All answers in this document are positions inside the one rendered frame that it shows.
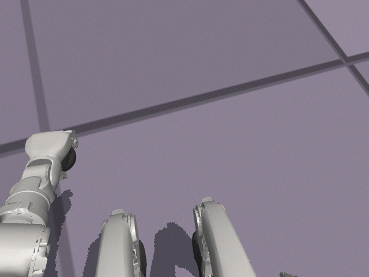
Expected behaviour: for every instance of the ball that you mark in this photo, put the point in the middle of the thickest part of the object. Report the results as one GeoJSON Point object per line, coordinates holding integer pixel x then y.
{"type": "Point", "coordinates": [69, 160]}

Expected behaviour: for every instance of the left robot hand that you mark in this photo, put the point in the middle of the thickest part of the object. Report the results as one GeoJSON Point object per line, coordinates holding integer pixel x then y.
{"type": "Point", "coordinates": [56, 144]}

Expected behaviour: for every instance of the left robot arm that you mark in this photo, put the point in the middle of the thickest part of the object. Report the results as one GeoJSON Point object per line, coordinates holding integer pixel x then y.
{"type": "Point", "coordinates": [24, 235]}

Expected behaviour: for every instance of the right robot foot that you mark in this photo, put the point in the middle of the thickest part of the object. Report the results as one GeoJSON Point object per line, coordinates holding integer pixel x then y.
{"type": "Point", "coordinates": [197, 254]}

